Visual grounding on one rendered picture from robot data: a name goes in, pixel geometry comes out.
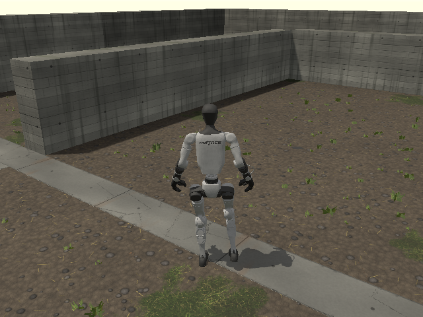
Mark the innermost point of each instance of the robot right forearm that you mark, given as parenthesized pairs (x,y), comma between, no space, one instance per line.
(244,171)

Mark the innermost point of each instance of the left robot hand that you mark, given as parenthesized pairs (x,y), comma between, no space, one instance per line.
(180,183)

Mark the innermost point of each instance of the robot torso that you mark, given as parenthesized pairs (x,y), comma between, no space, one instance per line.
(210,152)

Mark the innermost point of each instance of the right robot hand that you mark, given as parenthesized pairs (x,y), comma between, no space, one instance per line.
(244,182)

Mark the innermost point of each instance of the robot left upper arm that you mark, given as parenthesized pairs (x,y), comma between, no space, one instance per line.
(185,150)

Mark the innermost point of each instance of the robot left forearm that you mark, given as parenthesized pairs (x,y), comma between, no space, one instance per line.
(178,172)

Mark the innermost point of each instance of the robot right shin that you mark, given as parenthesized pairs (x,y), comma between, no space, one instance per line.
(231,231)

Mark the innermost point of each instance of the robot right upper arm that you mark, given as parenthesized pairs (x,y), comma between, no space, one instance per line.
(235,149)

